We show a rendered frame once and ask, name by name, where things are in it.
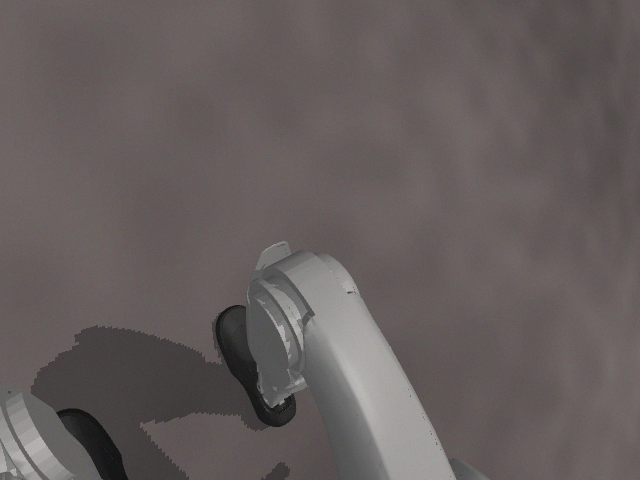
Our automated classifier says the right robot hand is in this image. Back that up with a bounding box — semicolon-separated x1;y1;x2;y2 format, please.
448;458;490;480

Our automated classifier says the right robot foot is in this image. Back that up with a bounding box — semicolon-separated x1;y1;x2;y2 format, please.
216;305;296;427

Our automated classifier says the left robot foot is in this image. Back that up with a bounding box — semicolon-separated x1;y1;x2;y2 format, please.
56;408;128;480

